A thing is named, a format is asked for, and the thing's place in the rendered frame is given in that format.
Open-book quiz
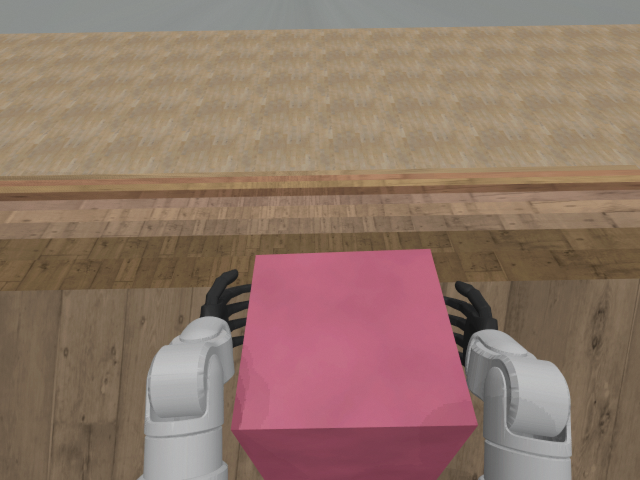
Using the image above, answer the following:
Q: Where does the carton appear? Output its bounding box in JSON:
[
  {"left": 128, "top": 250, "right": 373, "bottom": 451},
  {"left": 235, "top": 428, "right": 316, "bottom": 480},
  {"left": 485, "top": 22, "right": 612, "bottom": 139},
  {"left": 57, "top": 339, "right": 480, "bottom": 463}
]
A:
[{"left": 231, "top": 249, "right": 478, "bottom": 480}]

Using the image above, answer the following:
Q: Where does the robot left hand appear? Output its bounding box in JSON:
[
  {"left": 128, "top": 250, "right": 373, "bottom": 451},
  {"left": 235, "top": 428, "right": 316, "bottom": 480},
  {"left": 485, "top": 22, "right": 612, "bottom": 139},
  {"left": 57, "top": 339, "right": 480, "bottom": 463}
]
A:
[{"left": 199, "top": 269, "right": 252, "bottom": 348}]

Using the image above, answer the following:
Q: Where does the left robot forearm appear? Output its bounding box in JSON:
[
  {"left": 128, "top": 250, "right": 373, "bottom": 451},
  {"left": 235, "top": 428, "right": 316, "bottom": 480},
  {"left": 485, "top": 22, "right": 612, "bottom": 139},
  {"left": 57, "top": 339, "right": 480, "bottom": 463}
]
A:
[{"left": 137, "top": 316, "right": 235, "bottom": 480}]

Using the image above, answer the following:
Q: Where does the robot right hand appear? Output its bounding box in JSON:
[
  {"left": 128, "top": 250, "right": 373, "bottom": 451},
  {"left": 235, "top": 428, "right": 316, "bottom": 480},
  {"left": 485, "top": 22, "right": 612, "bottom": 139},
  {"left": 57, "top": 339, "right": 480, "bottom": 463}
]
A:
[{"left": 443, "top": 281, "right": 498, "bottom": 367}]

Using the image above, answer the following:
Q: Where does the right robot forearm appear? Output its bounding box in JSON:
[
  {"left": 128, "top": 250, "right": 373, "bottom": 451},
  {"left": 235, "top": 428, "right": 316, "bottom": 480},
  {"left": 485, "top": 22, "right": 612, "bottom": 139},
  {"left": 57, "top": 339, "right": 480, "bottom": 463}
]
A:
[{"left": 465, "top": 329, "right": 572, "bottom": 480}]

